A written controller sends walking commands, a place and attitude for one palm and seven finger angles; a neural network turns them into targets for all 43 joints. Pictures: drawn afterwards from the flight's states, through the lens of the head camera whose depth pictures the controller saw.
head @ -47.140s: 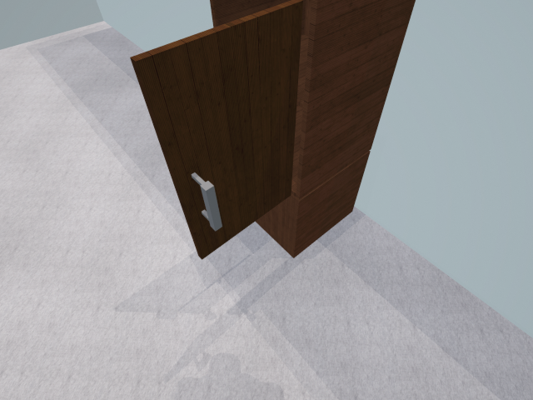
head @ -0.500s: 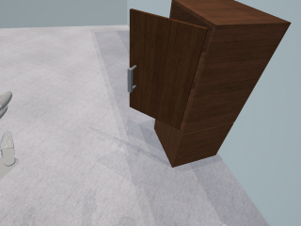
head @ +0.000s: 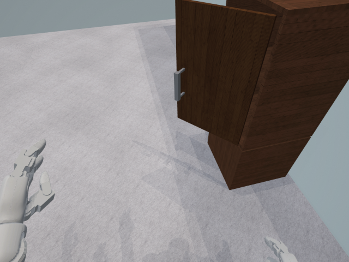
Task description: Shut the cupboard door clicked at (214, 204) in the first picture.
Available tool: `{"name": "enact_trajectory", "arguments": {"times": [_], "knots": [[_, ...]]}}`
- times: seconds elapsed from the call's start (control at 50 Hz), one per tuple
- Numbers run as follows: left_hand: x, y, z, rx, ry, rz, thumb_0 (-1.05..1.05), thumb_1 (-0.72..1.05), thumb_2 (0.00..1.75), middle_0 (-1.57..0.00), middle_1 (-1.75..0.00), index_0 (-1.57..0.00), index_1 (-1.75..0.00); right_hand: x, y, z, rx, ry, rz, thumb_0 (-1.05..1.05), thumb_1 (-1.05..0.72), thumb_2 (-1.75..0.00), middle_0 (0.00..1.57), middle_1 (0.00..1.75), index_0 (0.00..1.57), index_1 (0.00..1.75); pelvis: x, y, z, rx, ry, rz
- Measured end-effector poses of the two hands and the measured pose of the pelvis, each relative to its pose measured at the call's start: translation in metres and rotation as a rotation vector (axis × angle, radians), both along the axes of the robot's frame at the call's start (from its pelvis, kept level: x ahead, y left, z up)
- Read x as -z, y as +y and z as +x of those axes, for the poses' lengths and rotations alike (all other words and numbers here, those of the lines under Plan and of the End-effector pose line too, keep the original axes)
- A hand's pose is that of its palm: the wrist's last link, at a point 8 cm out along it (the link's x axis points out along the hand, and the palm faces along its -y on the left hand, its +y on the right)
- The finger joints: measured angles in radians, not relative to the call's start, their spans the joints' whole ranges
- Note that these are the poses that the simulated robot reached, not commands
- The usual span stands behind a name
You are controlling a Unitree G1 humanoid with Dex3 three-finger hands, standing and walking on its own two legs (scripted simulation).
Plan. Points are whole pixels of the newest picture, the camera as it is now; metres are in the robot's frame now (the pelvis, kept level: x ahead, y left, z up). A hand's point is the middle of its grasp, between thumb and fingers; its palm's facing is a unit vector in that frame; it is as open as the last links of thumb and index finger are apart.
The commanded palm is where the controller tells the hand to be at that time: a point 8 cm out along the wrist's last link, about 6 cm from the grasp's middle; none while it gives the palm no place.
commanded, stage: let the arm hang, fingers relaxed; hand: left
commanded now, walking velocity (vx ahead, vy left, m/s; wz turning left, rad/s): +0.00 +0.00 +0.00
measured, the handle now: (180, 84) +0.88 +0.04 -0.08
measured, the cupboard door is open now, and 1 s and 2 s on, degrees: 41 41 41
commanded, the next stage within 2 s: look to check the result in 1.02 s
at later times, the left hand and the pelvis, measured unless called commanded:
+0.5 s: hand out of the picture -0.02 +0.20 -0.15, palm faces +0.00 -0.97 -0.23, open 7.2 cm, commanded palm none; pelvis -0.01 +0.01 +0.02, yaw -1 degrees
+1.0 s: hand out of the picture -0.03 +0.17 -0.16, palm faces +0.00 -0.99 -0.14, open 7.4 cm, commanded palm none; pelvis -0.02 +0.02 +0.02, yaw -2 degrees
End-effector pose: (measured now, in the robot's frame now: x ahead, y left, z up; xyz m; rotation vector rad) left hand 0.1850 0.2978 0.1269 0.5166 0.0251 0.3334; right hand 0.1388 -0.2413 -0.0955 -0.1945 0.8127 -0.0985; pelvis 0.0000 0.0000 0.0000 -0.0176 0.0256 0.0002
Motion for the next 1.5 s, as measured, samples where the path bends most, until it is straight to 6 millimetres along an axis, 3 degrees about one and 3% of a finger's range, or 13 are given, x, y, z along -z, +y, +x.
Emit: {"name": "enact_trajectory", "arguments": {"times": [0.04, 0.1, 0.16, 0.2, 0.28, 0.44, 0.58, 0.72, 0.98, 1.26, 1.5], "knots": [[0.070, -0.001, 0.002, -0.046, 0.257, -0.134, 0.00, 0.90, 0.90, -0.20, -0.30, -0.20, -0.30, 0.011, -0.003, -0.002, -0.004, 0.047, -0.011, 0.01, -0.90, -0.90, 0.21, 0.30, 0.20, 0.30, 0.003, 0.004, 0.000, -0.004, 0.001, 0.009], [0.167, -0.028, -0.025, -0.066, 0.647, -0.305, 0.00, 0.90, 0.90, -0.20, -0.30, -0.19, -0.30, 0.015, -0.005, -0.013, 0.007, 0.112, -0.028, 0.01, -0.90, -0.90, 0.21, 0.30, 0.20, 0.30, 0.003, 0.006, -0.003, -0.001, -0.012, 0.020], [0.231, -0.070, -0.076, -0.037, 0.957, -0.435, 0.01, 0.91, 0.90, -0.20, -0.30, -0.19, -0.30, 0.012, -0.005, -0.033, 0.030, 0.189, -0.046, 0.01, -0.90, -0.90, 0.20, 0.30, 0.20, 0.30, -0.001, 0.005, -0.005, 0.005, -0.025, 0.026], [0.252, -0.089, -0.107, -0.068, 1.062, -0.529, 0.00, 0.93, 0.90, -0.20, -0.30, -0.20, -0.30, 0.010, -0.004, -0.052, 0.042, 0.258, -0.060, 0.01, -0.91, -0.90, 0.20, 0.30, 0.20, 0.30, -0.005, 0.003, -0.006, 0.003, -0.029, 0.023], [0.258, -0.077, -0.133, -0.147, 1.093, -0.549, -0.06, 1.01, 0.90, -0.21, -0.30, -0.21, -0.30, 0.012, 0.001, -0.090, 0.050, 0.411, -0.069, 0.01, -0.91, -0.90, 0.20, 0.30, 0.20, 0.30, -0.012, -0.001, -0.009, -0.008, -0.031, 0.010], [0.252, -0.052, -0.190, -0.224, 1.275, -0.482, -0.02, 0.95, 0.90, -0.21, -0.30, -0.20, -0.30, 0.025, 0.019, -0.144, 0.121, 0.541, 0.004, 0.01, -0.90, -0.90, 0.20, 0.30, 0.20, 0.30, -0.019, 0.005, -0.010, 0.010, -0.053, 0.005], [0.246, -0.048, -0.221, -0.264, 1.346, -0.467, 0.00, 0.92, 0.90, -0.20, -0.30, -0.20, -0.30, 0.034, 0.038, -0.174, 0.144, 0.603, 0.060, 0.01, -0.91, -0.90, 0.20, 0.30, 0.20, 0.30, -0.021, 0.010, -0.014, 0.024, -0.064, 0.009], [0.250, -0.062, -0.232, -0.247, 1.371, -0.500, 0.00, 0.91, 0.90, -0.20, -0.30, -0.20, -0.30, 0.035, 0.048, -0.191, 0.165, 0.630, 0.079, 0.01, -0.91, -0.90, 0.20, 0.30, 0.20, 0.30, -0.021, 0.013, -0.017, 0.034, -0.065, 0.011], [0.258, -0.079, -0.223, -0.195, 1.354, -0.546, 0.00, 0.90, 0.90, -0.20, -0.30, -0.20, -0.30, 0.031, 0.051, -0.196, 0.189, 0.618, 0.064, 0.00, -0.91, -0.90, 0.20, 0.30, 0.20, 0.30, -0.020, 0.018, -0.019, 0.038, -0.063, 0.012], [0.252, -0.051, -0.211, -0.221, 1.338, -0.482, 0.00, 0.90, 0.90, -0.20, -0.30, -0.20, -0.30, 0.031, 0.042, -0.181, 0.185, 0.592, 0.048, 0.00, -0.91, -0.90, 0.20, 0.30, 0.20, 0.30, -0.021, 0.020, -0.015, 0.042, -0.059, 0.013], [0.245, -0.032, -0.182, -0.211, 1.287, -0.432, 0.00, 0.90, 0.90, -0.20, -0.30, -0.20, -0.30, 0.025, 0.019, -0.151, 0.167, 0.540, -0.002, 0.00, -0.91, -0.90, 0.20, 0.30, 0.20, 0.30, -0.022, 0.020, -0.011, 0.042, -0.059, 0.013]]}}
